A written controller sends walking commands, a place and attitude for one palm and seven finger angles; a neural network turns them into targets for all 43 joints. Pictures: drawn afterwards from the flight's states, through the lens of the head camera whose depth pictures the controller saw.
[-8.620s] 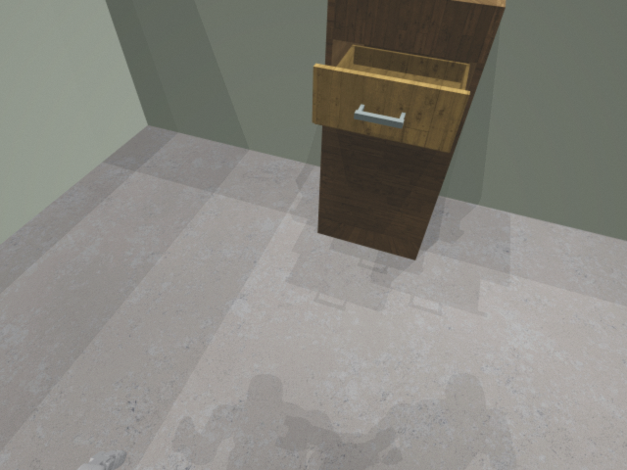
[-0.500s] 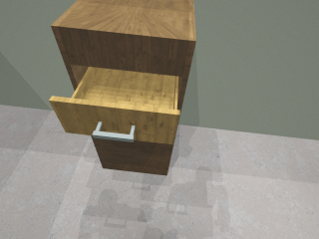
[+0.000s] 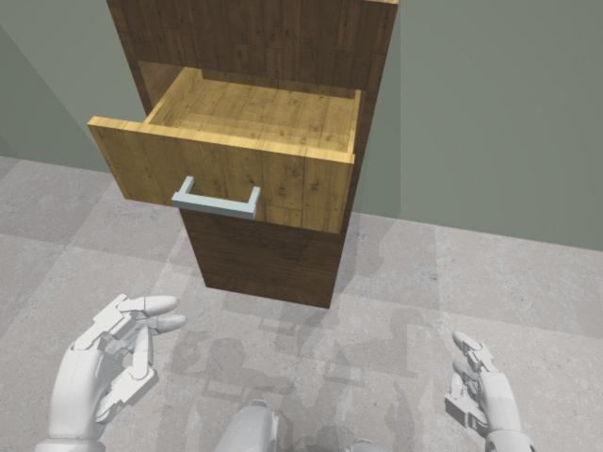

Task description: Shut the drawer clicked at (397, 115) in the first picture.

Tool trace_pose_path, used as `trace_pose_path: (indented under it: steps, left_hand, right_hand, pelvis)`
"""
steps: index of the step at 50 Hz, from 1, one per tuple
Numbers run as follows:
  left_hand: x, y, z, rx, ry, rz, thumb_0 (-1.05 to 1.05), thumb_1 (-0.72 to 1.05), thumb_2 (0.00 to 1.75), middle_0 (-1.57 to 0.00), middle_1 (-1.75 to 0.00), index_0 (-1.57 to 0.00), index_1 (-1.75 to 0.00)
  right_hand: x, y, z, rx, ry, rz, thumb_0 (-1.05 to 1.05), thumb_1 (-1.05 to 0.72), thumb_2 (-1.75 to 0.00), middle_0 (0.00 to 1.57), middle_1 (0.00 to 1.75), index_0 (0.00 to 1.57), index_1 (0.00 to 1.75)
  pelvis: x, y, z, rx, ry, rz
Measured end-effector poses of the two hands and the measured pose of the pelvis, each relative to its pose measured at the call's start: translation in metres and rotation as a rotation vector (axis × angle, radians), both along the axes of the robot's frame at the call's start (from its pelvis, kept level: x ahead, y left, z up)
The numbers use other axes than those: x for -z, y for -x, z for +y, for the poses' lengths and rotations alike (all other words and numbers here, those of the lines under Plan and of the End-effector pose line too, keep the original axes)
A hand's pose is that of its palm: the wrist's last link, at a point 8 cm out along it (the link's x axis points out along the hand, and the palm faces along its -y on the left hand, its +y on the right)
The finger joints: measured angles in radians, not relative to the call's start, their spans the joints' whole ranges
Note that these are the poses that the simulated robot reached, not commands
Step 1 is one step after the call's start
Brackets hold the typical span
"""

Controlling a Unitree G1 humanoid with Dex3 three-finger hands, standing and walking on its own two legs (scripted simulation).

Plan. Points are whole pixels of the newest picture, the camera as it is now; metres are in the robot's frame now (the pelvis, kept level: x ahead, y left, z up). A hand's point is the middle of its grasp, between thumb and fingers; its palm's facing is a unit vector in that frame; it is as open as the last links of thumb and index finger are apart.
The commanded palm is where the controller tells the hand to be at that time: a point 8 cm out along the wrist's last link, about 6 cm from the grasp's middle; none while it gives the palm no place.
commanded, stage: raise the hand and make a fist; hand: left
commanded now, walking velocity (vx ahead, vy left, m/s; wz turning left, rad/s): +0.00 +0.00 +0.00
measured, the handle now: (218, 196) +0.45 +0.18 +0.05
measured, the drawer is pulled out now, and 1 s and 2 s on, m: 0.18 0.18 0.18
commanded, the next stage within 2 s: bring the fist close to the handle in 1.32 s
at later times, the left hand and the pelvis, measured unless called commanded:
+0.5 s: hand (181, 330) +0.23 +0.16 +0.09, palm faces -0.11 -0.99 -0.03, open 3.2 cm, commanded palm +0.21 +0.23 +0.12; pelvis +0.04 +0.01 +0.03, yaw -1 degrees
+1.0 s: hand (163, 270) +0.26 +0.18 +0.16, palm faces -0.01 -1.00 -0.06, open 3.3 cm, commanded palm +0.23 +0.22 +0.16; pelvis +0.04 +0.02 +0.05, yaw -1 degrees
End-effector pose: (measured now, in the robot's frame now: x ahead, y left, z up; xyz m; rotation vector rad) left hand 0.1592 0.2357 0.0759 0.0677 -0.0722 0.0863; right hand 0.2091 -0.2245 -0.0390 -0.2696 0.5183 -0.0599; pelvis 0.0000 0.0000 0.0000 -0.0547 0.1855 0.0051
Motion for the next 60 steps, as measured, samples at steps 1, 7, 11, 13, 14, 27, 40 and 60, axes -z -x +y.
trace_pose_path:
  steps: [1,7,11,13,14,27,40,60]
  left_hand:
    - [-0.009,-0.008,-0.005,0.031,-0.006,-0.051,0.03,0.9,0.9,-0.62,-0.77,-0.63,-0.77]
    - [-0.002,-0.067,-0.046,0.3,0.001,0.091,0.02,0.9,0.9,-0.74,-0.9,-0.75,-0.9]
    - [0.006,-0.079,-0.039,0.223,0.054,0.267,0.02,0.9,0.9,-0.82,-0.99,-0.83,-0.98]
    - [-0.005,-0.078,-0.025,0.121,0.061,0.248,0.02,0.89,0.9,-0.86,-1.03,-0.87,-1.03]
    - [-0.012,-0.075,-0.017,0.075,0.053,0.22,0.02,0.89,0.9,-0.88,-1.05,-0.89,-1.05]
    - [-0.023,-0.055,-0.017,0.194,0.033,0.165,0.02,0.9,0.9,-1.14,-1.33,-1.15,-1.33]
    - [-0.057,-0.079,-0.022,0.199,0.044,0.091,0.02,0.9,0.9,-1.36,-1.56,-1.36,-1.56]
    - [-0.061,-0.084,-0.03,0.199,0.03,0.138,0.02,0.9,0.9,-1.4,-1.6,-1.4,-1.6]
  right_hand:
    - [0.006,0.001,0.002,-0.005,-0.012,0.012,0.02,-0.9,-0.9,0.2,0.3,0.2,0.3]
    - [0.029,0.027,0.009,0.074,-0.106,0.131,0.02,-0.9,-0.9,0.21,0.3,0.2,0.3]
    - [0.024,0.045,0.0,0.176,-0.122,0.208,0.02,-0.9,-0.9,0.21,0.3,0.2,0.3]
    - [0.019,0.05,-0.007,0.212,-0.113,0.231,0.02,-0.9,-0.9,0.21,0.3,0.2,0.3]
    - [0.017,0.051,-0.011,0.222,-0.105,0.239,0.02,-0.9,-0.9,0.21,0.3,0.2,0.3]
    - [-0.007,0.0,-0.021,0.151,-0.022,0.115,0.02,-0.91,-0.9,0.2,0.3,0.2,0.3]
    - [-0.032,-0.017,0.024,0.064,-0.108,0.025,0.02,-0.9,-0.9,0.21,0.3,0.2,0.3]
    - [-0.027,0.021,0.004,0.111,-0.072,0.104,0.02,-0.9,-0.9,0.21,0.3,0.2,0.3]
  pelvis:
    - [0.001,0.0,0.0,-0.003,0.004,0.003]
    - [-0.005,-0.008,-0.003,0.018,-0.013,0.014]
    - [-0.021,-0.025,-0.004,0.047,-0.04,0.005]
    - [-0.027,-0.034,-0.005,0.055,-0.045,-0.001]
    - [-0.029,-0.038,-0.005,0.056,-0.046,-0.003]
    - [-0.032,-0.044,0.007,0.025,-0.029,0.006]
    - [-0.044,-0.046,0.016,0.019,-0.021,-0.056]
    - [-0.053,-0.041,0.015,0.03,-0.033,-0.092]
